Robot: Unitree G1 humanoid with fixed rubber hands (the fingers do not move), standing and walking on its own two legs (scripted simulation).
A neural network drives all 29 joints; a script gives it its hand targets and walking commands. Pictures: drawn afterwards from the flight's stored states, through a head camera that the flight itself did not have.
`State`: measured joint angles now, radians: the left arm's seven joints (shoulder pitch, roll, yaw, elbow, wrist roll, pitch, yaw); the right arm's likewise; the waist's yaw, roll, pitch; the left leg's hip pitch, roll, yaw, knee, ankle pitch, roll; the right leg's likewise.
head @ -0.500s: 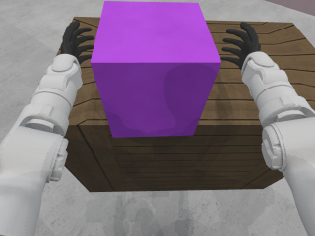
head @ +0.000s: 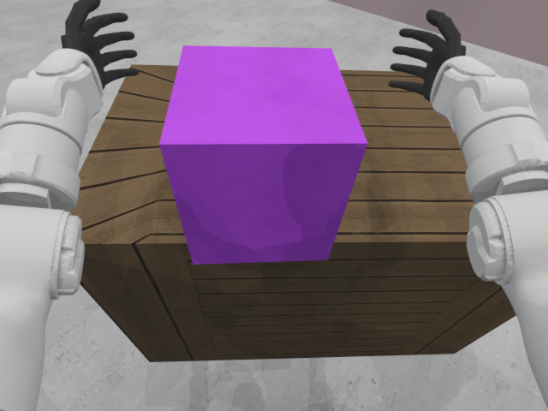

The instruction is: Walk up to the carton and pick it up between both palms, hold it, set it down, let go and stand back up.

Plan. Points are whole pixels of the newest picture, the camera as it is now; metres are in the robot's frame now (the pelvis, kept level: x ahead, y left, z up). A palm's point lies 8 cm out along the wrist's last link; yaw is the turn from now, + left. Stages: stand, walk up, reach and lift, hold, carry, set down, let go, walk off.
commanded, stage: set down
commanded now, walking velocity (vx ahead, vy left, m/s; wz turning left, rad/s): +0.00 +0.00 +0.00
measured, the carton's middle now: (260, 159) +0.49 +0.01 +0.10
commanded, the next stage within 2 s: none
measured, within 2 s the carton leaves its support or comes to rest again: neither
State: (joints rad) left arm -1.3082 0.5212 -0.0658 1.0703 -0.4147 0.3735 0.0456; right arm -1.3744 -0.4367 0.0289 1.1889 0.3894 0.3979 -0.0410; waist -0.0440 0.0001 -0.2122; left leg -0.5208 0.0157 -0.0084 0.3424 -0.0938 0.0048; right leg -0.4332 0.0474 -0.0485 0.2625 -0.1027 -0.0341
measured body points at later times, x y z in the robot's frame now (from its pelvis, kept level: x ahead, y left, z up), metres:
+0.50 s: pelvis +0.00 +0.00 +0.01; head +0.01 +0.01 +0.46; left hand +0.45 +0.22 +0.22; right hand +0.45 -0.22 +0.23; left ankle +0.03 +0.11 -0.74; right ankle +0.00 -0.10 -0.74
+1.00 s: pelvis -0.01 +0.00 +0.01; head -0.01 +0.02 +0.46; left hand +0.34 +0.23 +0.09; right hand +0.34 -0.22 +0.11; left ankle +0.03 +0.11 -0.74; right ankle +0.00 -0.10 -0.74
